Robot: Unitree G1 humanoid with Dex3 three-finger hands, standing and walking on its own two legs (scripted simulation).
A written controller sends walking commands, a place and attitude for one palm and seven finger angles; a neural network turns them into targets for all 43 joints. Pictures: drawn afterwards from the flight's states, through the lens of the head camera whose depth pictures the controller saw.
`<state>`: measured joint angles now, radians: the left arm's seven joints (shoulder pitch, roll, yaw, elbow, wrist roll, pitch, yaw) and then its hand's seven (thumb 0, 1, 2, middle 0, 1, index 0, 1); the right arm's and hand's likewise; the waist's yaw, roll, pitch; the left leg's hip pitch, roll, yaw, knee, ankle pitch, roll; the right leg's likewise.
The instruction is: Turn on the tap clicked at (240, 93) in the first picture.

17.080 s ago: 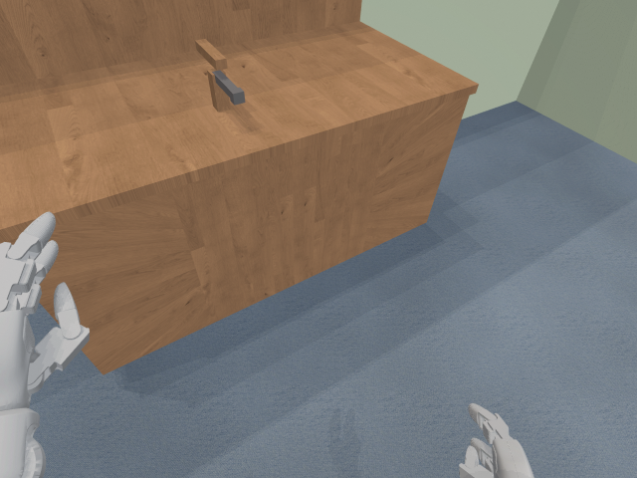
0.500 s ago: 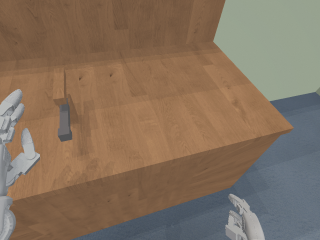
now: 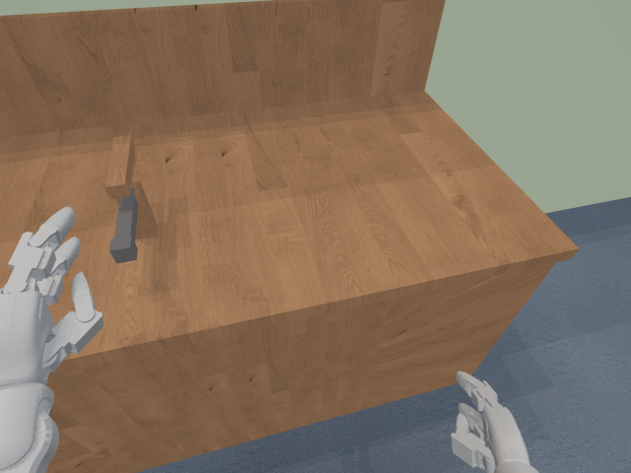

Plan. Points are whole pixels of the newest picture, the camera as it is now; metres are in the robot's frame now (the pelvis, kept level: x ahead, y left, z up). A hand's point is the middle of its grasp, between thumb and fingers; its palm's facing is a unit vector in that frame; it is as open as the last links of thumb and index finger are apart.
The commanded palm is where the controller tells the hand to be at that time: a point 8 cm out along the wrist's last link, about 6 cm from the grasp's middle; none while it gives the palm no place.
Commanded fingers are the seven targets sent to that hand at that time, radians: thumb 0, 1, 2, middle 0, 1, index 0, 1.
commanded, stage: turn the palm inward beside the body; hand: left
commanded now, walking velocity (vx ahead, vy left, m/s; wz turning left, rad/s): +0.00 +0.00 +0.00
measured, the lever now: (124, 249) +0.38 +0.33 +0.05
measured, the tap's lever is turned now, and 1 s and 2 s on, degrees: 0 0 0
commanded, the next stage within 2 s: reach beside the lever's end, fingers flat in 1.82 s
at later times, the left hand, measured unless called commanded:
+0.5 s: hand (99, 302) +0.23 +0.25 +0.15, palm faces +0.54 -0.80 -0.27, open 7.4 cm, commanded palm +0.17 +0.28 +0.16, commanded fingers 0.00 0.90 0.90 -0.20 -0.30 -0.20 -0.30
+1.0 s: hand (89, 321) +0.21 +0.26 +0.14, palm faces +0.50 -0.85 -0.16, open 7.4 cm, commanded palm +0.16 +0.30 +0.15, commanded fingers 0.00 0.90 0.90 -0.20 -0.30 -0.20 -0.30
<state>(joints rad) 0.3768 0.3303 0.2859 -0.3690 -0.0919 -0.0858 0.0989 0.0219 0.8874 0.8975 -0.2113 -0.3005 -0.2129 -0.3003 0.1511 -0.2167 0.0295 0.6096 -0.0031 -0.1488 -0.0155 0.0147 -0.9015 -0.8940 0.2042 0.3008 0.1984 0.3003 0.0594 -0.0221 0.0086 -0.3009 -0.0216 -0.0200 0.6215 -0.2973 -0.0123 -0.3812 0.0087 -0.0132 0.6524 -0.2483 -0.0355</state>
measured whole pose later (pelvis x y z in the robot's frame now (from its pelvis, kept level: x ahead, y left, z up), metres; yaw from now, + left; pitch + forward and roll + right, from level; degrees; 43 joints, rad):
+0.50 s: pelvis +0.04 -0.03 -0.01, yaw +3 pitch +2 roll +0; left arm 0.42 0.31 0.36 -0.39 -0.19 -0.05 0.14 0.02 0.89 0.90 -0.21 -0.30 -0.21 -0.30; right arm 0.19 -0.25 -0.01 0.68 0.03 -0.16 -0.08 0.02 -0.90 -0.89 0.20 0.30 0.20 0.30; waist 0.06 0.05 -0.05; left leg -0.38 0.02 -0.08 0.72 -0.39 -0.05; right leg -0.42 0.04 -0.09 0.72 -0.34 -0.07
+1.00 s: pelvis +0.04 +0.02 +0.00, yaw +3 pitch +2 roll +0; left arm 0.51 0.22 0.23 -0.48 -0.18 -0.01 0.14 0.02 0.89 0.90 -0.20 -0.30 -0.20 -0.30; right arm 0.20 -0.22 0.04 0.62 0.02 -0.24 -0.08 0.02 -0.90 -0.89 0.20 0.30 0.20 0.30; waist 0.09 0.04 -0.06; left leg -0.34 -0.03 -0.07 0.69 -0.38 0.00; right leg -0.38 -0.01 -0.07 0.68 -0.33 -0.02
